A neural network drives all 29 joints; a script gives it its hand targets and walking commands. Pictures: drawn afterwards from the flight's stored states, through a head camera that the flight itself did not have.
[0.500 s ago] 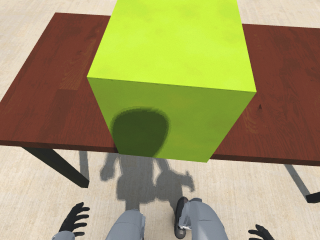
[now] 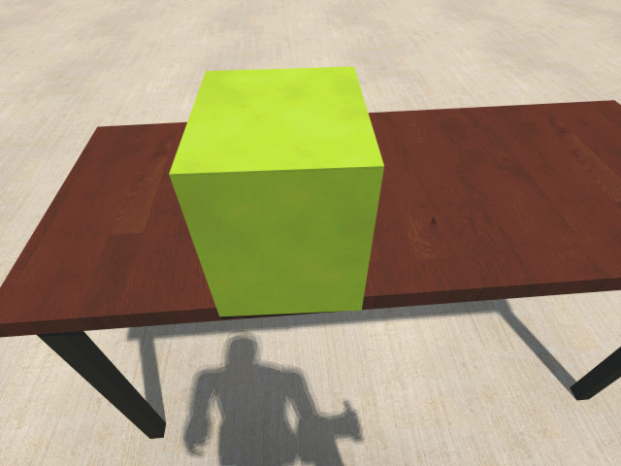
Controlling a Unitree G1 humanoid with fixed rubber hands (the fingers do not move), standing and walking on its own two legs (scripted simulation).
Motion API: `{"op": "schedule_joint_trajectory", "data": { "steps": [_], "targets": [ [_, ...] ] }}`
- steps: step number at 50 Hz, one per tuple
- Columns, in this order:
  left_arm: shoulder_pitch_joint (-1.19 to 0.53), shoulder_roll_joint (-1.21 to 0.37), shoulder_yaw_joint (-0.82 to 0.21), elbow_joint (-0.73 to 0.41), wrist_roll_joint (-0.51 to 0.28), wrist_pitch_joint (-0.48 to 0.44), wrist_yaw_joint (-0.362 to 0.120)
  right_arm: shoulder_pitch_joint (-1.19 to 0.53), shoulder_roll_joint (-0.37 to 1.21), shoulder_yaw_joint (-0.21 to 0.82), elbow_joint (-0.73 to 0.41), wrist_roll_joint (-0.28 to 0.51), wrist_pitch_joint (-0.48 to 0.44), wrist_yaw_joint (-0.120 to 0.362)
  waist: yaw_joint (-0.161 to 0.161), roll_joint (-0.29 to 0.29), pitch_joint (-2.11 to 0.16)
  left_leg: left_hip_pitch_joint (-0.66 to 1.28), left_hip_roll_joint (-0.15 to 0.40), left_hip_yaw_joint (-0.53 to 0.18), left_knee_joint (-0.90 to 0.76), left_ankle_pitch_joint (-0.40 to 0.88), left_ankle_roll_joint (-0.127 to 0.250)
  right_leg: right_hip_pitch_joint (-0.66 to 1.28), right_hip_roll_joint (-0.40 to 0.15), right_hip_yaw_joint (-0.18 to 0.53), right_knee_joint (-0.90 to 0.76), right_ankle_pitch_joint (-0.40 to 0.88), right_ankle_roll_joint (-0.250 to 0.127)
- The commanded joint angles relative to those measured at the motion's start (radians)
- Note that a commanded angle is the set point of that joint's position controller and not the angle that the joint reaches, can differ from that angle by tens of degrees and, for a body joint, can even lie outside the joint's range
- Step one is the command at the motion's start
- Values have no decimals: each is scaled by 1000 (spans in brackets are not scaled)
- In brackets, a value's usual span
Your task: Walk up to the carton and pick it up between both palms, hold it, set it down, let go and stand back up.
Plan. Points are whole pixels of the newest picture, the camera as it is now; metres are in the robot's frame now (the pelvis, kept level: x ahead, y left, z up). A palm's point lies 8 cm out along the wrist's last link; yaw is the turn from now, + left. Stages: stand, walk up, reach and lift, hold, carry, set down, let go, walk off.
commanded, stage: walk up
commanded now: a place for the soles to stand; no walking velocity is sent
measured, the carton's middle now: (285, 193) +0.48 +0.03 +0.10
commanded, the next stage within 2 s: none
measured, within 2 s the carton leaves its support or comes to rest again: neither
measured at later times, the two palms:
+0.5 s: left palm out of the picture +0.08 +0.26 -0.13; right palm out of the picture +0.11 -0.22 -0.11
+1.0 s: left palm out of the picture +0.17 +0.23 -0.12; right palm out of the picture +0.10 -0.25 -0.12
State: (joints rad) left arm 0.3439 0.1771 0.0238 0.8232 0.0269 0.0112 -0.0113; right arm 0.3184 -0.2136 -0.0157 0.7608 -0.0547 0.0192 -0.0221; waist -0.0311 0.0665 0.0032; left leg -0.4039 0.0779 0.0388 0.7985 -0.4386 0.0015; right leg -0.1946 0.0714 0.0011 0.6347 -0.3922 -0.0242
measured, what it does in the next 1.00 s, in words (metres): steps on the spot: left foot, then right foot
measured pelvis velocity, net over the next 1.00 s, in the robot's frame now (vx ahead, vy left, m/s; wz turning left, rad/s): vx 0.07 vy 0.00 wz -0.06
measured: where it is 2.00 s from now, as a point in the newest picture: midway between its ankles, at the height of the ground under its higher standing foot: outside the picture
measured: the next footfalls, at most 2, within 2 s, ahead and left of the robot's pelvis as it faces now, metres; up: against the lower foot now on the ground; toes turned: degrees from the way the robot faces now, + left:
left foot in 0.26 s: +0.14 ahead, +0.12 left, +0.00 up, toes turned +7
right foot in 0.52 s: +0.07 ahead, -0.10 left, +0.00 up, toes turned +2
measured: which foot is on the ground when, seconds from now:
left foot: up 0.00-0.24, down 0.26-1.00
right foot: down 0.00-0.30, up 0.32-0.50, down 0.52-1.00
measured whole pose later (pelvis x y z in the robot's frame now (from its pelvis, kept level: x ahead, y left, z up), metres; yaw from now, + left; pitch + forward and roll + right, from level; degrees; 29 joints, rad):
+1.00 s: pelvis +0.07 +0.00 +0.01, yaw -3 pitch -2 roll +0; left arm 0.23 0.22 -0.03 0.85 0.00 0.01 0.00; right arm 0.29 -0.23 0.05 0.89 -0.02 -0.01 -0.01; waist -0.02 -0.01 0.04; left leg -0.32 0.06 0.00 0.60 -0.25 -0.04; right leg -0.20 -0.02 -0.08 0.62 -0.38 -0.02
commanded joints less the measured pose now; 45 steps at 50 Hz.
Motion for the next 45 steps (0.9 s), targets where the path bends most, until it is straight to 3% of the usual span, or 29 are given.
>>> {"op": "schedule_joint_trajectory", "data": {
  "steps": [1,3,4,5,6,8,10,11,12,13,14,15,17,18,20,21,22,23,24,26,27,28,29,30,34,35,37,39,45],
  "targets": [
    [36,164,50,-68,18,-57,37,-81,-98,-15,-73,13,-34,28,62,-233,310,-349,13,-94,108,-71,-7,-30,-338,478,-447,-201,-194],
    [106,160,55,-51,16,-76,39,-113,-87,-20,-71,-3,-58,37,92,-234,235,-363,-9,-61,68,8,-16,119,-280,381,-354,243,-154],
    [124,184,60,-50,8,-80,33,-111,-73,-14,-77,0,-63,37,87,-257,182,-301,-16,-42,64,37,-20,112,-264,353,-331,325,-154],
    [129,182,60,-45,9,-81,25,-100,-67,-16,-80,-3,-63,35,93,-284,140,-220,-28,-20,45,38,-17,75,-269,330,-339,265,-160],
    [85,174,57,-48,4,-75,23,-112,-58,-10,-81,2,-66,30,83,-296,184,-178,-38,-4,-15,53,-7,49,-241,269,-301,396,-146],
    [46,154,43,-55,5,-61,17,-70,-54,-18,-76,8,-69,26,50,-315,94,32,-72,35,-152,158,1,-15,-191,167,-218,518,-134],
    [22,162,34,-78,8,-42,12,39,-51,-26,-35,9,-75,15,-5,-251,16,298,-108,68,-272,402,18,-144,-158,114,-64,462,-85],
    [30,146,25,-80,10,-35,10,92,-85,-34,-23,5,-74,7,-15,-175,-3,398,-85,27,-276,470,19,-222,-146,119,-12,356,-57],
    [58,124,8,-74,2,-32,9,125,-119,-49,-19,2,-73,-1,-32,-107,-46,489,7,-87,-288,475,34,-283,-107,91,96,259,-16],
    [142,78,-6,-70,-5,-25,10,164,-183,-59,-30,0,-68,-9,-18,73,-125,505,226,-380,-384,403,104,-297,-55,44,260,62,27],
    [189,92,-6,-61,-4,-2,21,102,-192,-54,-38,22,-52,-18,9,79,-106,370,352,-508,-475,255,195,-237,-47,26,345,-259,44],
    [193,120,11,-47,-4,19,28,46,-197,-53,-43,34,-37,-22,27,108,-77,260,369,-530,-523,-5,257,-212,-87,55,380,-355,40],
    [145,151,14,-49,5,23,30,-18,-160,-34,-55,43,-26,-21,16,121,48,142,310,-462,-590,-156,230,-233,-113,76,326,-313,36],
    [139,142,12,-51,11,20,26,-22,-168,-34,-39,43,-24,-18,10,161,87,100,286,-405,-592,-157,207,-231,-132,65,279,-295,41],
    [165,135,13,-41,5,6,17,-80,-180,-25,-27,34,-25,-12,41,186,115,-8,238,-286,-536,-13,170,-133,-138,23,158,-129,35],
    [182,139,16,-33,9,1,17,-101,-171,-22,-31,29,-25,-8,60,175,99,7,232,-282,-494,67,163,-104,-131,19,118,-49,32],
    [203,135,16,-30,9,-8,14,-136,-175,-23,-37,25,-20,-6,79,119,38,-6,210,-225,-448,91,134,-23,-129,-4,4,64,21],
    [188,150,17,-32,9,-12,14,-159,-169,-19,-42,34,-18,-2,86,77,26,-47,189,-196,-421,60,107,35,-116,-18,-37,156,11],
    [170,143,17,-35,2,-19,13,-171,-156,-12,-38,35,-12,3,86,83,22,-42,151,-152,-393,15,78,36,-118,1,-101,157,-1],
    [97,181,23,-49,-3,-23,13,-143,-131,3,-23,48,-9,19,59,13,73,-67,88,-108,-348,-50,34,-42,-174,133,-196,44,-28],
    [57,202,25,-56,-13,-21,16,-114,-101,13,-2,65,-2,22,34,-63,88,21,19,-40,-299,-75,18,-191,-213,213,-274,-203,-43],
    [29,222,27,-53,-22,-15,20,-94,-103,5,11,56,6,22,18,-97,126,157,-50,11,-182,-41,14,-382,-245,241,-376,-415,-61],
    [-33,227,25,-40,-32,-9,20,-53,-91,4,21,46,2,22,-16,-135,167,224,-57,5,-147,16,24,-461,-251,238,-405,-449,-73],
    [-57,221,16,-51,-32,-8,22,-48,-103,12,32,43,-5,24,-16,-143,185,192,-49,1,-169,71,29,-425,-234,201,-401,-380,-60],
    [-28,217,3,-41,-23,-21,20,-66,-127,17,40,33,-43,16,25,-153,64,135,-22,-20,-221,301,42,-174,-209,100,-262,93,-37],
    [-36,207,1,-35,-21,-21,16,-51,-113,24,33,34,-48,14,10,-174,9,153,-8,-42,-233,331,40,-129,-210,84,-235,132,-43],
    [-51,180,-5,-42,-32,-15,13,-45,-125,32,46,30,-46,5,18,-243,16,160,0,-45,-245,273,37,-154,-206,83,-267,49,-54],
    [-45,166,-16,-29,-31,-13,13,-43,-134,34,58,32,-41,8,24,-210,42,164,-8,-47,-264,246,27,-159,-202,77,-289,12,-49],
    [-44,198,-14,-16,-21,-11,16,-15,-158,34,80,33,-49,9,35,-80,14,123,18,-62,-250,475,41,-32,-186,19,-167,277,-38]
  ]
}}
